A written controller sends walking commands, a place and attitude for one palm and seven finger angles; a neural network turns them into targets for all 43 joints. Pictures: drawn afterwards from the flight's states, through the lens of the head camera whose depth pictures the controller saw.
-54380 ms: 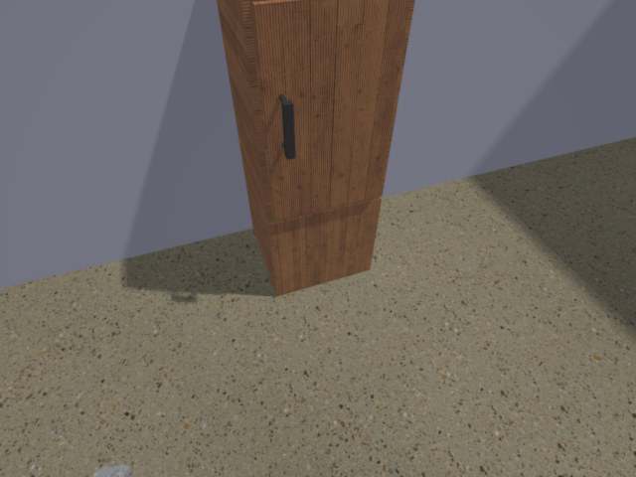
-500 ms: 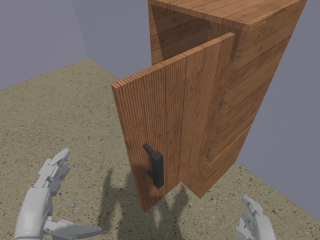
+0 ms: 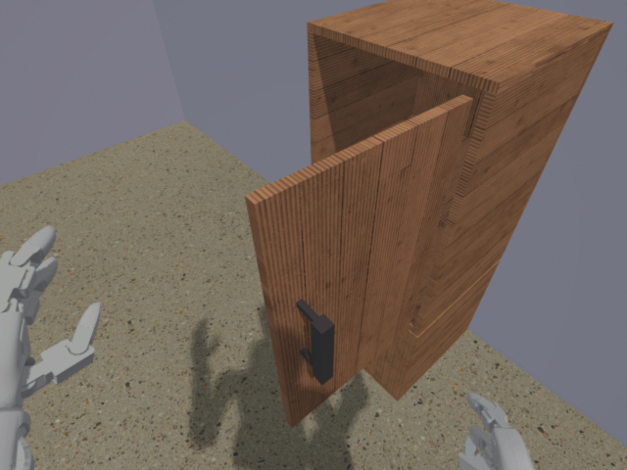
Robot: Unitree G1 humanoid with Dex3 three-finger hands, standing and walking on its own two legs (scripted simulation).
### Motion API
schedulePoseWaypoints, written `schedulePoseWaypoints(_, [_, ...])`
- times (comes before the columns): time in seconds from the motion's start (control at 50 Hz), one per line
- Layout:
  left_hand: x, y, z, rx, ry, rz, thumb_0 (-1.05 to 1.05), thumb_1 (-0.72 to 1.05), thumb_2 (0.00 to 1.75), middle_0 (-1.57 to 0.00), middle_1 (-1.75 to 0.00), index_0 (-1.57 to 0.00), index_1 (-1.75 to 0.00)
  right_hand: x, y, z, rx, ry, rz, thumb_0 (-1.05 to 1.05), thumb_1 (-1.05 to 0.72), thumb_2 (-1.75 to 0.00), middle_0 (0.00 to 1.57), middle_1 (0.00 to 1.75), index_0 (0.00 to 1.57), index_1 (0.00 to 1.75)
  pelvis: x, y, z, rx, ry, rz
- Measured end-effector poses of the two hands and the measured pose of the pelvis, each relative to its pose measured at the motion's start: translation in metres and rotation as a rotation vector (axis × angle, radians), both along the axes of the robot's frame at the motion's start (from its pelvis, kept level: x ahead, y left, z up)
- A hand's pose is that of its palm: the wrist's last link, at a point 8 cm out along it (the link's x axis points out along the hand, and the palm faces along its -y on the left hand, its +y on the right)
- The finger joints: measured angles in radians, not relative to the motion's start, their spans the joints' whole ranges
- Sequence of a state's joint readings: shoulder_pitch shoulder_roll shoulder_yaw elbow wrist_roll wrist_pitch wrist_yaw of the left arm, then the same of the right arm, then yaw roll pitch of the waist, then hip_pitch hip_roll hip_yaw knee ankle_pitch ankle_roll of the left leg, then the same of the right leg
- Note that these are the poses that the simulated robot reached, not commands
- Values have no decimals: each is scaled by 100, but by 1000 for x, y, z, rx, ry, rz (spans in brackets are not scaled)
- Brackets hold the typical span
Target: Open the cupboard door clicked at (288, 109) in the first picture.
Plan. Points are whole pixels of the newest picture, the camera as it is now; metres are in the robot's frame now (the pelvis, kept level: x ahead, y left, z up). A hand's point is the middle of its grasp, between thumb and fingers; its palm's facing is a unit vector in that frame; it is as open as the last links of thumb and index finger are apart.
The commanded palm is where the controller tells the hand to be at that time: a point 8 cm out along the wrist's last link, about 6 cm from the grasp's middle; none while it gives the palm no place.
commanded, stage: draw the hand back to the body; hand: left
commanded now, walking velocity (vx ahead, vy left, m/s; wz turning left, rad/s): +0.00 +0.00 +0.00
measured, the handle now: (313, 342) +0.31 +0.04 -0.02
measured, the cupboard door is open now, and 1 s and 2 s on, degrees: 88 88 88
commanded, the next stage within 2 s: step back with the hand held close in 0.40 s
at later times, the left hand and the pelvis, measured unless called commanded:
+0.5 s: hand (76, 336) +0.18 +0.25 +0.17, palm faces +0.46 -0.80 -0.39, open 7.4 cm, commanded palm +0.14 +0.29 +0.18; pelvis +0.00 -0.01 +0.01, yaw +0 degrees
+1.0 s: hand (52, 365) +0.16 +0.26 +0.16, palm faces +0.37 -0.77 -0.52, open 7.4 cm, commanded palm +0.10 +0.30 +0.18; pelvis -0.05 +0.00 +0.00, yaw -1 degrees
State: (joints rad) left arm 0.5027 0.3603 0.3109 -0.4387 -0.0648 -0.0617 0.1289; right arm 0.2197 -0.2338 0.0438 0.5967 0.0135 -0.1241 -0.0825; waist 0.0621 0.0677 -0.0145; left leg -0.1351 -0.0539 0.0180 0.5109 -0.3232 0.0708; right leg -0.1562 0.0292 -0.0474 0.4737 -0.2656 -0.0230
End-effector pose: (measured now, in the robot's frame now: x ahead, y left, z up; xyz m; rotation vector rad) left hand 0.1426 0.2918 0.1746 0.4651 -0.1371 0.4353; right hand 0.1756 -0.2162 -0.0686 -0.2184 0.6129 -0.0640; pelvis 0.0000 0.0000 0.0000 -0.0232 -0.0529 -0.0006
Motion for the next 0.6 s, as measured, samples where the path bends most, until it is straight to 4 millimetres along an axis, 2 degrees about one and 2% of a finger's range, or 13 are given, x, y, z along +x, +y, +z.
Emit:
schedulePoseWaypoints(0.12, [1,8,16,27,-57,30,1,75,84,-21,-31,-20,-30,3,-3,2,1,5,3,1,-90,-89,20,30,20,30,0,-1,3,2,-12,-2])
schedulePoseWaypoints(0.22, [1,3,3,-18,-11,21,1,84,88,-21,-31,-21,-30,1,-6,1,5,24,0,1,-90,-89,20,30,20,30,-2,-2,5,5,-15,-5])
schedulePoseWaypoints(0.32, [-1,-3,-5,-36,20,10,1,87,89,-21,-31,-21,-30,-3,-10,1,-4,38,-4,1,-90,-89,20,30,20,30,-2,-6,5,6,-19,-5])
schedulePoseWaypoints(0.46, [-3,-5,7,-10,-21,20,1,88,90,-21,-31,-21,-30,-3,-12,1,1,28,-4,1,-90,-89,20,30,20,30,-3,-10,6,5,-33,-4])
schedulePoseWaypoints(0.6, [1,-4,9,16,-26,19,1,89,90,-21,-31,-21,-30,-5,-17,1,9,39,-15,1,-90,-89,20,30,20,30,-7,-14,6,2,-12,-4])
